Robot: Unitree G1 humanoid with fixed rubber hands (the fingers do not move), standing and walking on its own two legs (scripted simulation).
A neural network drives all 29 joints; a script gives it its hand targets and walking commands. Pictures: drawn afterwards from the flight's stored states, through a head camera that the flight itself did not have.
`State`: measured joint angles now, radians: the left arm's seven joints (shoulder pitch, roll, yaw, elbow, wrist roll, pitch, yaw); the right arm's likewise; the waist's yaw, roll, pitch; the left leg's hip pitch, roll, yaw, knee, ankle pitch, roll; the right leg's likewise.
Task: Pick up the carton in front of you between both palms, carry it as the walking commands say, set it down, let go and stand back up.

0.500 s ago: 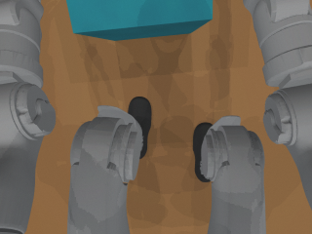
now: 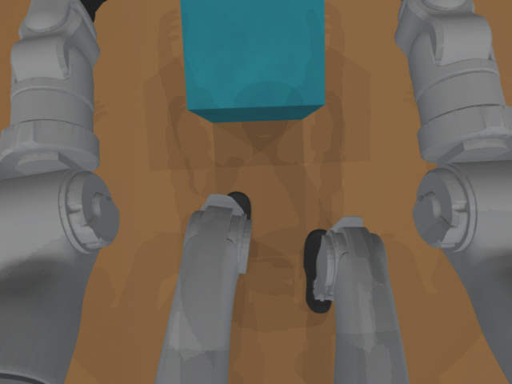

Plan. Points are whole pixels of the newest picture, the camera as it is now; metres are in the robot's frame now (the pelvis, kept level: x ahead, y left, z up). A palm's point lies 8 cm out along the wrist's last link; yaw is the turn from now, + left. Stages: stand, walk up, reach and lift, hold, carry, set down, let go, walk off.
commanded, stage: set down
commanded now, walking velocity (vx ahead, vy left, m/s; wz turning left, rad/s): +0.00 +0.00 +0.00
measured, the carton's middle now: (254, 61) +0.55 +0.12 -0.35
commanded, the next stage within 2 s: let go in 0.50 s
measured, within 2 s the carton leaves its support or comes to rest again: neither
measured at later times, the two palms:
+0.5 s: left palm out of the picture +0.51 +0.33 +0.05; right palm out of the picture +0.60 -0.06 +0.05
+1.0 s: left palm out of the picture +0.39 +0.32 +0.15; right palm out of the picture +0.47 -0.11 +0.14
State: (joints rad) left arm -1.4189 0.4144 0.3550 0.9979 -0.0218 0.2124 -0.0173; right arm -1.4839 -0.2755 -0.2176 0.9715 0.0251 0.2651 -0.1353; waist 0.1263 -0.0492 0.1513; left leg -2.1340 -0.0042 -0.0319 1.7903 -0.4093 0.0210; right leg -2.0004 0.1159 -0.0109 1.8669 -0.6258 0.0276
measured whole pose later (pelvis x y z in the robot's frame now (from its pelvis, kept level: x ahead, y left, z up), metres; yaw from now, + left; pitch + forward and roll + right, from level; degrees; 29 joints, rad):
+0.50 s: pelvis +0.03 +0.01 +0.14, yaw +2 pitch +46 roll -4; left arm -1.25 0.37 0.41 0.91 0.02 0.22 -0.06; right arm -1.29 -0.23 -0.25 0.86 -0.01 0.26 -0.10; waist 0.10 -0.04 0.01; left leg -1.75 -0.02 -0.03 1.24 -0.28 0.02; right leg -1.64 0.09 0.03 1.31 -0.47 0.02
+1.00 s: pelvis +0.08 +0.02 +0.25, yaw +4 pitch +32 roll -2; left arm -0.49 0.27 0.23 0.64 0.04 0.09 -0.14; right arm -0.51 -0.10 -0.19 0.58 -0.11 0.12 -0.08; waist 0.07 -0.01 -0.03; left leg -1.12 -0.04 -0.02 0.75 -0.19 0.04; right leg -1.00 0.05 0.06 0.78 -0.34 0.03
